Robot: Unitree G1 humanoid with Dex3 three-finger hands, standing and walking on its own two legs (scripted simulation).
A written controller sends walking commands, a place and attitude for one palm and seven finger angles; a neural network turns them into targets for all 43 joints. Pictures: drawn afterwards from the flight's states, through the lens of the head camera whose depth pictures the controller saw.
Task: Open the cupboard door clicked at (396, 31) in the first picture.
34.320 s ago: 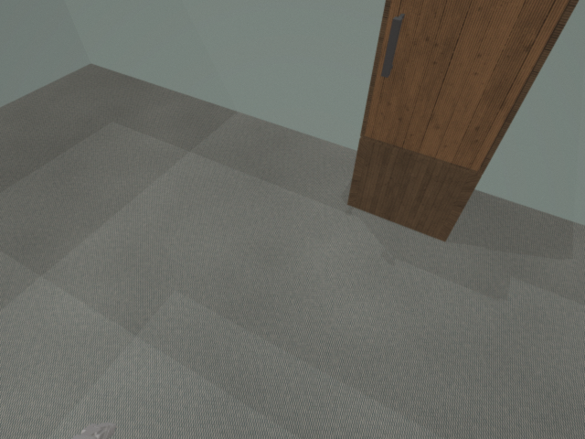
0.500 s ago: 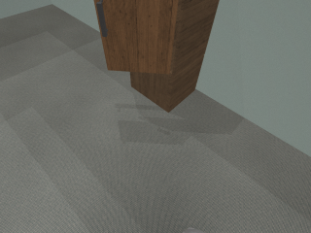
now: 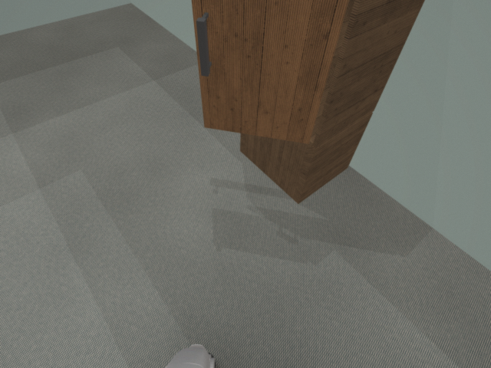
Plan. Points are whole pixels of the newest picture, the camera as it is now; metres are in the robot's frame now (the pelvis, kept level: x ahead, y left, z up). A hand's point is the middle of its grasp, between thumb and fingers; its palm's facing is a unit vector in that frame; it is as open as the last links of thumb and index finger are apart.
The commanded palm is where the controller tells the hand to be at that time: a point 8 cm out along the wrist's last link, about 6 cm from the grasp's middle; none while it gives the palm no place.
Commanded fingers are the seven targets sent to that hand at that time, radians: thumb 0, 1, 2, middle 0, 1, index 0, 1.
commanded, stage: take the last steps up to it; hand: left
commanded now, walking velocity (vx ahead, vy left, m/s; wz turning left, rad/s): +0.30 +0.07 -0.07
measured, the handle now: (205, 45) +0.96 +0.24 +0.01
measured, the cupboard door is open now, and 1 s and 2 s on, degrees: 40 40 40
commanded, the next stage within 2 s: come to a stop and stand still in 0.76 s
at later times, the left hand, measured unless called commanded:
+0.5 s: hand (166, 270) +0.31 +0.21 -0.15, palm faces -0.04 -0.97 -0.23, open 7.4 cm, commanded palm none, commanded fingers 0.00 0.90 0.90 -0.20 -0.30 -0.20 -0.30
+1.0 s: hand (149, 255) +0.35 +0.26 -0.19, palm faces -0.01 -0.99 -0.17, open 7.4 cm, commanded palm none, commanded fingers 0.00 0.90 0.90 -0.20 -0.30 -0.20 -0.30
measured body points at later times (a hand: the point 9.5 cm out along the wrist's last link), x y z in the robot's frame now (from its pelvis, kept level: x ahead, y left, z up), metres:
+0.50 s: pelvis +0.18 +0.03 -0.01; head +0.19 +0.01 +0.44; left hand +0.31 +0.26 -0.14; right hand +0.13 -0.21 -0.18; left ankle +0.12 +0.13 -0.72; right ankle +0.21 -0.07 -0.74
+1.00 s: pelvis +0.34 +0.09 +0.00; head +0.37 +0.10 +0.45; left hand +0.35 +0.32 -0.17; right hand +0.39 -0.15 -0.15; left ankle +0.40 +0.17 -0.74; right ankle +0.31 -0.04 -0.69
